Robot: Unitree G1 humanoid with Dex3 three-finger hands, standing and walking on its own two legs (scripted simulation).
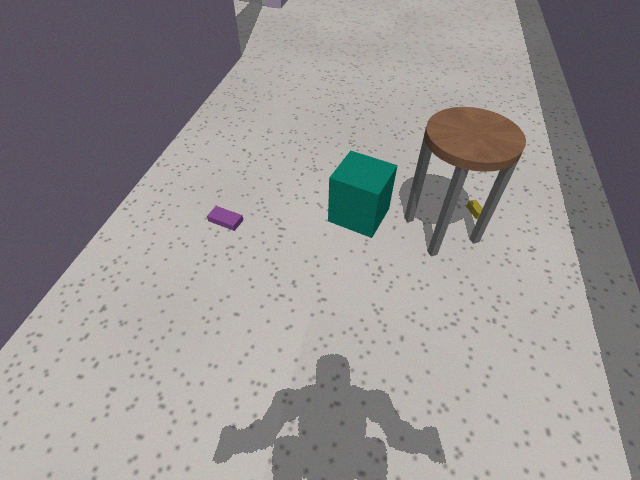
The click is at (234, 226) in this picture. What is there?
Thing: flat box
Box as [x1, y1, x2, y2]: [207, 206, 242, 230]
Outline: 207,215 209,221 233,230 242,221 241,215 215,206
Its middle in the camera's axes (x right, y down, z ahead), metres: -0.41 -0.09 +1.71
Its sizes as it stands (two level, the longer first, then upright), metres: 0.138 0.071 0.033
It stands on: the floor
